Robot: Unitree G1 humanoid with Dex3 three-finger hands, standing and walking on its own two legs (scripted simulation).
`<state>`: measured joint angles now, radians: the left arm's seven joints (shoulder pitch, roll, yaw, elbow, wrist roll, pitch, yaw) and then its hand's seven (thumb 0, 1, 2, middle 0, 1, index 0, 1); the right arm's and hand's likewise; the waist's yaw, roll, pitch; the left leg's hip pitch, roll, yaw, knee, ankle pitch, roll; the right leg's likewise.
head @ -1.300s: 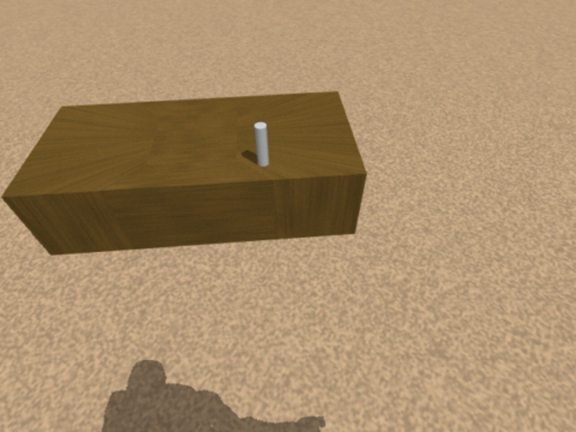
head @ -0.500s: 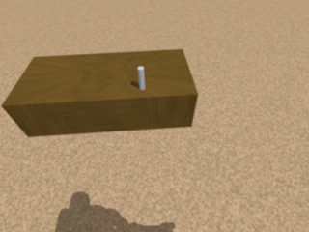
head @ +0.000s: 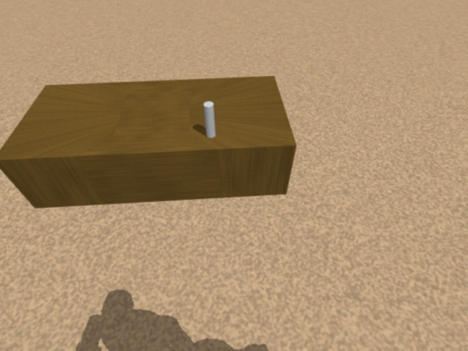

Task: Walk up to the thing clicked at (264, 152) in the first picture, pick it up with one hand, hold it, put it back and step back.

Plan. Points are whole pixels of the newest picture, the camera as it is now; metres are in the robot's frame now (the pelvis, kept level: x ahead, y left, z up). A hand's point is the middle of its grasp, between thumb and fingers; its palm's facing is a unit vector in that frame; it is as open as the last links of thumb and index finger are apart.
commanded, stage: walk up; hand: left
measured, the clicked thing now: (209, 120) +1.13 +0.14 -0.33
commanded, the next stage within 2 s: none
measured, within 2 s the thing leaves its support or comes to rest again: neither
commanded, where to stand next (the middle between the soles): +0.73 -0.07 m, yaw +7 degrees
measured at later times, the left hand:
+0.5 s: hand out of the picture +0.16 +0.21 -0.16, palm faces +0.11 -0.94 -0.32, open 7.4 cm
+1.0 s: hand (164, 233) +0.43 +0.19 -0.14, palm faces +0.11 -0.89 -0.44, open 7.4 cm
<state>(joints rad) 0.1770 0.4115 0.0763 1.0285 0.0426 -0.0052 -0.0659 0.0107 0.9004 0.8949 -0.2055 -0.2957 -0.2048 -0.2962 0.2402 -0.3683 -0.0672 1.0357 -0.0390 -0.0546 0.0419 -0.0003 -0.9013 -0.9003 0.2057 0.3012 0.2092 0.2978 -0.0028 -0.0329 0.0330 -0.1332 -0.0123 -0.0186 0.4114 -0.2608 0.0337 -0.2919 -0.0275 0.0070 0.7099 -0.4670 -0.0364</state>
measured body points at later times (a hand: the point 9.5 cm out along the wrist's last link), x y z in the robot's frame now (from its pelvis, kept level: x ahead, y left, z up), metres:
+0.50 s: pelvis +0.18 -0.06 -0.01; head +0.21 -0.04 +0.44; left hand +0.16 +0.26 -0.14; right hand +0.31 -0.37 -0.12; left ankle +0.30 +0.09 -0.73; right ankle +0.08 -0.17 -0.74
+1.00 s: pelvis +0.40 -0.11 -0.03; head +0.40 -0.13 +0.42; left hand +0.42 +0.24 -0.11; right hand +0.49 -0.43 -0.15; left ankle +0.33 +0.04 -0.70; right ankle +0.48 -0.22 -0.74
